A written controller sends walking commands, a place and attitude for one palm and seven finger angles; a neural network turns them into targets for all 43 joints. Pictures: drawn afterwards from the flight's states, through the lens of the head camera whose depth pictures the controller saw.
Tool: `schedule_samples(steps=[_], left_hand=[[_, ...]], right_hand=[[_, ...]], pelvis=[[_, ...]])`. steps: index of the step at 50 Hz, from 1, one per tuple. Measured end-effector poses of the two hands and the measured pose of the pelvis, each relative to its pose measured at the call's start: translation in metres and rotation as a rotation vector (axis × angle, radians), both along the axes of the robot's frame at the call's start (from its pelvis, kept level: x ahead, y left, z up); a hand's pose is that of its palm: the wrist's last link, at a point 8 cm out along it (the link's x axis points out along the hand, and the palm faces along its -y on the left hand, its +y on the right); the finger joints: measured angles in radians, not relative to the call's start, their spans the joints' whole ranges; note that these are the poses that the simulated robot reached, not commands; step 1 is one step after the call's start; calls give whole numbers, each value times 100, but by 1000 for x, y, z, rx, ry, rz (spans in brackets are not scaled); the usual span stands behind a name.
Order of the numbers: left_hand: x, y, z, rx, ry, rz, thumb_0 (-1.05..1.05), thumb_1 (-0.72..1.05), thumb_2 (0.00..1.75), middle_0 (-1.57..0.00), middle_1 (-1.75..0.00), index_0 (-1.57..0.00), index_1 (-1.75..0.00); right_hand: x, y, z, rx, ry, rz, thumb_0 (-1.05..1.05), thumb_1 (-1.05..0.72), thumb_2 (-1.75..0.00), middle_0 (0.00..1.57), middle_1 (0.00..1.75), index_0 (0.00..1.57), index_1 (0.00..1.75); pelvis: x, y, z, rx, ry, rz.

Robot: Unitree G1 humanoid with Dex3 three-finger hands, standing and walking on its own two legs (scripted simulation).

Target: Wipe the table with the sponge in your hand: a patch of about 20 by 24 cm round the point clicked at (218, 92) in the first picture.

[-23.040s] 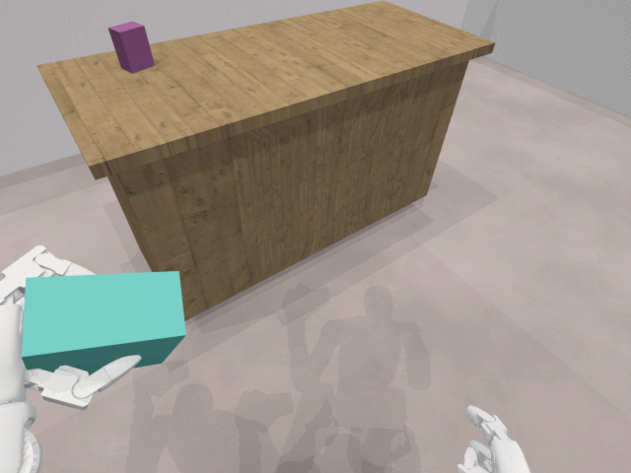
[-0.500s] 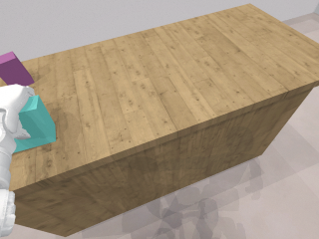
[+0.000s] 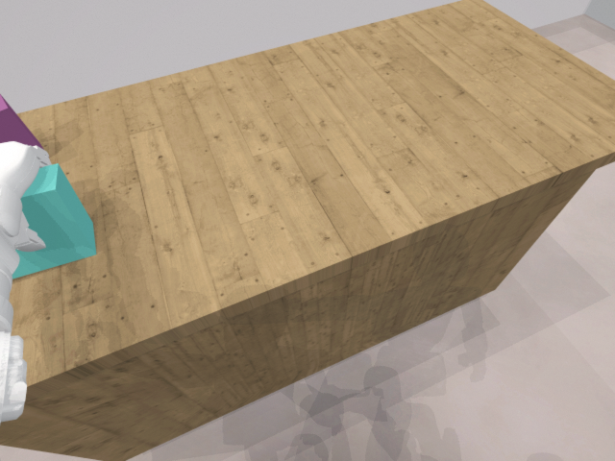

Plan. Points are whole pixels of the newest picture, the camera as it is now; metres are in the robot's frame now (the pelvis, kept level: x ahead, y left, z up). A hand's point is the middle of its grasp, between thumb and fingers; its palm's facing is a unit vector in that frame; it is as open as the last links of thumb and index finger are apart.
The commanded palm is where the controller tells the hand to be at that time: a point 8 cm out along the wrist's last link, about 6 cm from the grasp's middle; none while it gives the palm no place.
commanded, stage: wipe forward along the first lane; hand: left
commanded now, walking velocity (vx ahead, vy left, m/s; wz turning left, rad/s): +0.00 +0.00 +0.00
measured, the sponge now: (35, 233) +0.39 +0.38 +0.07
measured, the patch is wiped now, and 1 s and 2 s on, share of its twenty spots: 0.40 0.55 0.70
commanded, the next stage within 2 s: slide across to the middle lane in 0.22 s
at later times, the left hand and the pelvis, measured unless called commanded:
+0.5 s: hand (18, 185) +0.44 +0.40 +0.11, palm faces -0.14 +0.05 -0.99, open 9.9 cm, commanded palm +0.44 +0.37 +0.16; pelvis +0.02 +0.03 +0.00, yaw +0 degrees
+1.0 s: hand (64, 171) +0.47 +0.34 +0.11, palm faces -0.06 +0.00 -1.00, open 9.9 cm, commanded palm +0.46 +0.32 +0.16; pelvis +0.05 +0.03 +0.01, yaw +2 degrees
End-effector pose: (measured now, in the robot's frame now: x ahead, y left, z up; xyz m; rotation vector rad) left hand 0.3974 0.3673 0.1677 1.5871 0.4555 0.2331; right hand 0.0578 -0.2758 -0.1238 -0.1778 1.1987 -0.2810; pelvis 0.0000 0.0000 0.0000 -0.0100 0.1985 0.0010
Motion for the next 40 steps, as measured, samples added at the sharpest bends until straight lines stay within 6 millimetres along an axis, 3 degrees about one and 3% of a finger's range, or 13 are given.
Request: schedule_samples(steps=[9, 18, 26, 32, 40], left_hand=[[18, 13, 0, -3, 17, 6, 1, -54, 108, -79, -132, -80, -134], [31, 24, -1, -6, 14, -21, 0, -54, 108, -79, -132, -80, -133], [34, 20, -1, 23, -9, -49, 0, -54, 108, -79, -132, -80, -134], [38, 10, 4, 14, -46, -53, 0, -54, 108, -79, -133, -79, -134], [52, -18, 5, -21, -67, -77, 0, -53, 108, -78, -133, -78, -134]], right_hand=[[16, 18, 9, -10, -28, 15, 1, -91, -90, 20, 30, 20, 30], [7, 26, 10, -26, 35, 9, 1, -91, -90, 20, 30, 20, 30], [7, 38, 7, -9, 79, 10, 1, -91, -90, 20, 30, 20, 30], [29, 49, 6, 12, 51, 44, 1, -91, -90, 20, 30, 20, 30], [79, 60, 10, 41, -59, 93, 1, -91, -90, 20, 30, 20, 30]], pelvis=[[6, 14, 2, -7, 11, 1], [15, 27, 2, -15, 24, 1], [24, 34, 5, -16, 10, 14], [31, 37, 7, -15, -10, 31], [41, 38, 9, -13, -29, 27]])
